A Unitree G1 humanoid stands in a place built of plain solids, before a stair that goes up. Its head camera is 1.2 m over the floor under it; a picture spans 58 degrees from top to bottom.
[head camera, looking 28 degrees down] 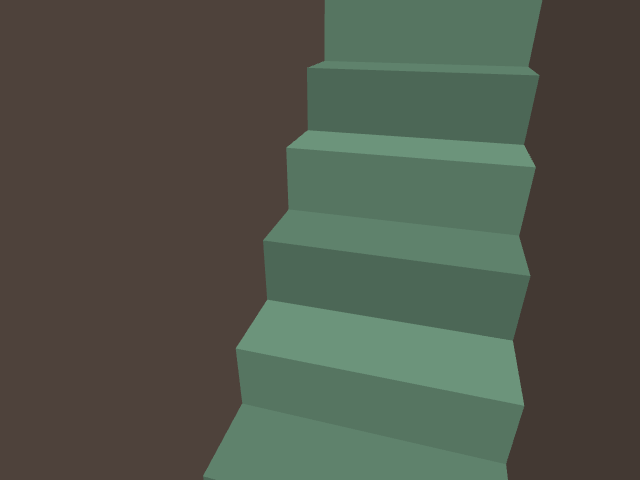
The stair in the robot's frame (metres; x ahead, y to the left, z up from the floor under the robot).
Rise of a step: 0.21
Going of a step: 0.23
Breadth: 0.71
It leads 15 degrees to the right of straight ahead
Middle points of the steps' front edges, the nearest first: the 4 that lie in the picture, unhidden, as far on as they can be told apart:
0.78 -0.12 0.41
0.99 -0.18 0.62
1.21 -0.24 0.83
1.43 -0.30 1.03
